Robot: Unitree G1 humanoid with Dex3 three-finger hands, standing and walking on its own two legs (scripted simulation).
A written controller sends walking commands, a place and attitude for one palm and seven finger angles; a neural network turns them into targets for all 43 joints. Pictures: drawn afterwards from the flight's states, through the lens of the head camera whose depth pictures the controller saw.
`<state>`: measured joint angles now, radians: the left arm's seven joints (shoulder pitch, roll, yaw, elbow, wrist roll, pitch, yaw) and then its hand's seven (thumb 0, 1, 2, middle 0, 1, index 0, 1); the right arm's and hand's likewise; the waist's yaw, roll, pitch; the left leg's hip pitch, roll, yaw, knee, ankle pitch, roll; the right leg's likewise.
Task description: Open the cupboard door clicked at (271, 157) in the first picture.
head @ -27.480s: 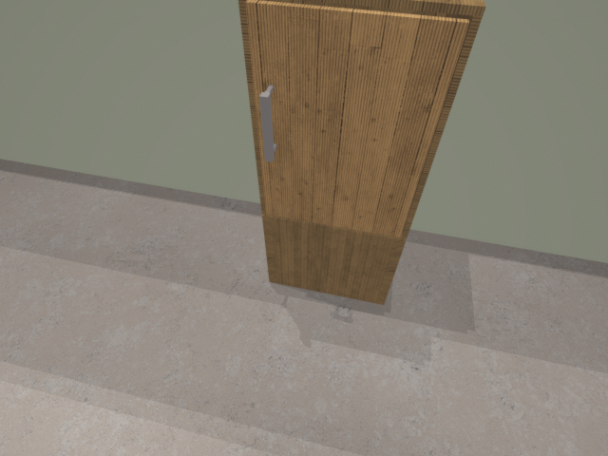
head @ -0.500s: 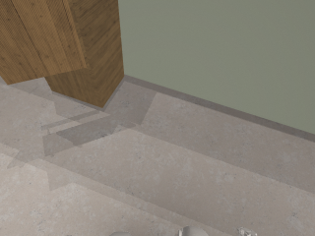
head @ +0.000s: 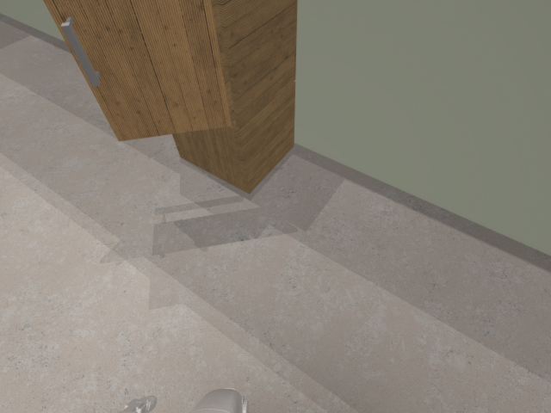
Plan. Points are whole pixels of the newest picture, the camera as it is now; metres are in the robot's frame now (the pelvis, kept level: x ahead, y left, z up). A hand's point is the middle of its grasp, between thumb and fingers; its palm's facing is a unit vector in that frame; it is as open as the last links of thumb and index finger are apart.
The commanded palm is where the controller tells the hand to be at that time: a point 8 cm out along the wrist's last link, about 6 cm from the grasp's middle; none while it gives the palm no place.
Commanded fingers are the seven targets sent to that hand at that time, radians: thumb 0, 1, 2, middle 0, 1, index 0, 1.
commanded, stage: turn to face it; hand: left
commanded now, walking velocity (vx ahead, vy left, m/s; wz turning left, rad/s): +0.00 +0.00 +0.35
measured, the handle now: (83, 53) +0.98 +0.57 -0.01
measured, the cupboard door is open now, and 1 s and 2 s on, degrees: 45 45 45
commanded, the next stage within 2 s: take the last steps up to it in 0.20 s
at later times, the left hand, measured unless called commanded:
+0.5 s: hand out of the picture +0.04 +0.23 -0.17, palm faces +0.22 -0.95 -0.24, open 7.4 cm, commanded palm none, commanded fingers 0.00 0.90 0.90 -0.20 -0.30 -0.20 -0.30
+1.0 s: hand out of the picture +0.03 +0.28 -0.19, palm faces +0.35 -0.92 -0.19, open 7.4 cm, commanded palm none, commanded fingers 0.00 0.90 0.90 -0.20 -0.30 -0.20 -0.30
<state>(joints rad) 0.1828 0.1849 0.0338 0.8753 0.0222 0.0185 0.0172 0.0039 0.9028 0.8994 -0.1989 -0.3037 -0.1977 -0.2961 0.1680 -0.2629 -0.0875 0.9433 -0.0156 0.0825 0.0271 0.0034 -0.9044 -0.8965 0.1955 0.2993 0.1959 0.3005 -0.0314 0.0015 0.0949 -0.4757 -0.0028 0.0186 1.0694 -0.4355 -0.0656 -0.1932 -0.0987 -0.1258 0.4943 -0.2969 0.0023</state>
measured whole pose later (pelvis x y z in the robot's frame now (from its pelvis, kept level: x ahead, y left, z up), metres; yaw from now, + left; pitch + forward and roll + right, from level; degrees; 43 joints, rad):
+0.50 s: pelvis +0.02 +0.01 -0.01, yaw +10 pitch +0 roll +0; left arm 0.21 0.22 0.06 0.95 0.02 0.02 -0.02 0.01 0.91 0.90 -0.20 -0.30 -0.19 -0.30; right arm 0.19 -0.20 -0.03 0.96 -0.02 0.02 0.00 0.00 -0.90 -0.90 0.20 0.30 0.20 0.30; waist 0.02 0.02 0.06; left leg -0.25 -0.01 -0.02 0.55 -0.30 0.01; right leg -0.27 -0.05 -0.07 0.63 -0.43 0.04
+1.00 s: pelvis +0.13 +0.12 -0.02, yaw +16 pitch +0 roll +1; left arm 0.34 0.20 0.06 1.10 0.02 0.01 0.00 0.01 0.91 0.90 -0.20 -0.30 -0.20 -0.30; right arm 0.17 -0.17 -0.03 0.97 -0.03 -0.05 0.01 0.00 -0.90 -0.90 0.19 0.30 0.20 0.30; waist 0.04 -0.05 0.08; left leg -0.34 0.02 0.14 0.60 -0.26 0.04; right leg -0.36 -0.15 -0.05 1.15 -0.48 0.02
